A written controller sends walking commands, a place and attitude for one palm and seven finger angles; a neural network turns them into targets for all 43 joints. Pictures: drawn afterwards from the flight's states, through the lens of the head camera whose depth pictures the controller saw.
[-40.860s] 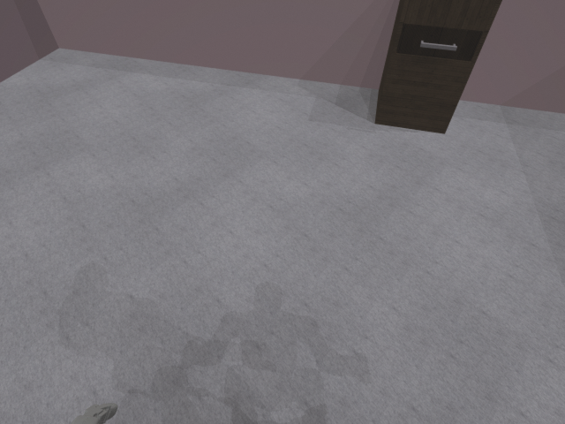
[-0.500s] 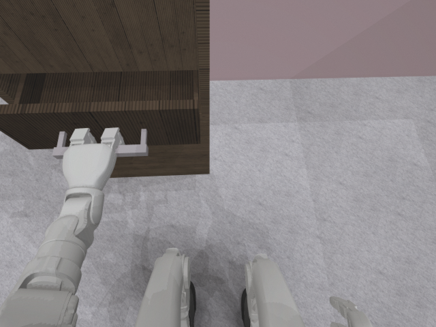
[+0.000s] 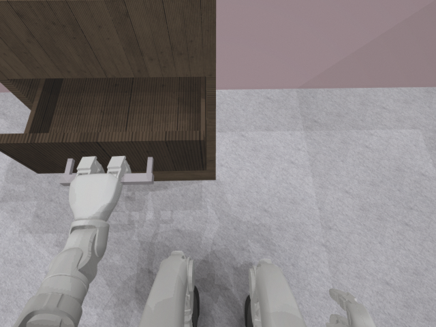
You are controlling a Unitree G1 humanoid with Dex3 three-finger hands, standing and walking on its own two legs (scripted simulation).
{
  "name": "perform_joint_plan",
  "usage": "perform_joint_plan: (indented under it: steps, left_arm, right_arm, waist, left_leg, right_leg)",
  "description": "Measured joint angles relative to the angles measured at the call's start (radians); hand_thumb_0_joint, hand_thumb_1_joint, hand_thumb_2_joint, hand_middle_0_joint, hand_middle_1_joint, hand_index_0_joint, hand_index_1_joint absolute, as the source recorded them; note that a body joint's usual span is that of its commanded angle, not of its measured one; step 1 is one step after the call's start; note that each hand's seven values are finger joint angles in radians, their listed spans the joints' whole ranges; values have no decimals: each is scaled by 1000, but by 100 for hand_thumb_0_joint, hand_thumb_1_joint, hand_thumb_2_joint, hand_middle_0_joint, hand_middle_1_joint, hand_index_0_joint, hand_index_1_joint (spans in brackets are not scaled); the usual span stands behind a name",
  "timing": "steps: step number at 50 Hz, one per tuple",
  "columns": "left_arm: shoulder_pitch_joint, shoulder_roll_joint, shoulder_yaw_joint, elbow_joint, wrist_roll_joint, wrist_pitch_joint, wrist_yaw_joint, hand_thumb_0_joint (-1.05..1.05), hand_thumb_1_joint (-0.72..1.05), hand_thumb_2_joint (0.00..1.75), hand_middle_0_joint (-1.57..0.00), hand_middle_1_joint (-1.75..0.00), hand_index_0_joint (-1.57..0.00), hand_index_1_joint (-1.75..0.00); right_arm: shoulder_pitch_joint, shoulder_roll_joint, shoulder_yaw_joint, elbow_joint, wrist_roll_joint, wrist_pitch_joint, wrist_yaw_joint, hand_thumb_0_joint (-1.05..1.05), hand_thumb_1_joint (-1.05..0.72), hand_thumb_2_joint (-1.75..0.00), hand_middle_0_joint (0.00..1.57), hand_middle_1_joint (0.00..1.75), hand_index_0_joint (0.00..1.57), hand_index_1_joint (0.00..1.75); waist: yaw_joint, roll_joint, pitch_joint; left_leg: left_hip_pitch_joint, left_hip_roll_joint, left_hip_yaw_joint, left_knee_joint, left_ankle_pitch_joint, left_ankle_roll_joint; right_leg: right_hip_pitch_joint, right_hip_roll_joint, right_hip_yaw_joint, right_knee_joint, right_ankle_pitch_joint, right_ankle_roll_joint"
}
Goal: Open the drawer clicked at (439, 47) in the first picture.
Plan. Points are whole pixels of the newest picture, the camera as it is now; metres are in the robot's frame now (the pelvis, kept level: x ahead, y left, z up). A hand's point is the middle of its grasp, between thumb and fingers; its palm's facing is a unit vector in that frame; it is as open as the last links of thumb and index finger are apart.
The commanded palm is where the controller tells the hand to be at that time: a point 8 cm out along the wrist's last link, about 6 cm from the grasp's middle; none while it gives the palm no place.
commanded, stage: pull the drawer open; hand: left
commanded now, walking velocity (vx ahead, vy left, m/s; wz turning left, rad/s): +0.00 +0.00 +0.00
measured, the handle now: (109, 171) +0.40 +0.25 -0.06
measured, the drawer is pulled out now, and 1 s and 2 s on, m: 0.14 0.25 0.30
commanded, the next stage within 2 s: open the thumb to release the handle in 1.60 s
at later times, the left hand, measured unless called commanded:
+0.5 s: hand (105, 225) +0.29 +0.24 -0.09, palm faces -0.05 -0.05 -1.00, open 5.3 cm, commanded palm +0.27 +0.23 -0.04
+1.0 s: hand (101, 255) +0.24 +0.24 -0.09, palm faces -0.09 -0.07 -0.99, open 5.4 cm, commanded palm +0.22 +0.23 -0.04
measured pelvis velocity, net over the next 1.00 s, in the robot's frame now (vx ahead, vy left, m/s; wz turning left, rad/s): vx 0.01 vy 0.00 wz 0.01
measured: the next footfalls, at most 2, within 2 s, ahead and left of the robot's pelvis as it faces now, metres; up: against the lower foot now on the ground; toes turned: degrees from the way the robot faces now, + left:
none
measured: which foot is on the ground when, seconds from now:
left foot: down 0.00-1.00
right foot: down 0.00-1.00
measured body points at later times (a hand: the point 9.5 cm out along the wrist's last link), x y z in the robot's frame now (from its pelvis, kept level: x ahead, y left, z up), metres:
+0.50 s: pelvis +0.00 +0.00 +0.00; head +0.15 +0.00 +0.43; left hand +0.29 +0.24 -0.03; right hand +0.18 -0.24 -0.14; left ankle +0.05 +0.11 -0.56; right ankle +0.03 -0.12 -0.56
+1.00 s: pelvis +0.01 +0.00 +0.00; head +0.15 +0.00 +0.42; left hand +0.24 +0.24 -0.03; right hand +0.21 -0.23 -0.14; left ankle +0.05 +0.11 -0.56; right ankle +0.03 -0.12 -0.56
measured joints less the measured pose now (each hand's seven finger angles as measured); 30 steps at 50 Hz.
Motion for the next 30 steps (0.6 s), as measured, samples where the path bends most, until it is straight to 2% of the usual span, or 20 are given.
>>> perform_joint_plan:
  steps: [30]
  left_arm:
    - [269,-41,-34,-236,7,26,18,2,77,83,-33,-135,-41,-135]
  right_arm:
    - [-55,9,12,-46,-4,-10,-10,1,-91,-90,21,30,20,30]
  waist:
    - [31,-8,-6]
  left_leg:
    - [25,-2,-5,9,-15,-4]
  right_leg:
    - [26,-1,-4,9,-17,-5]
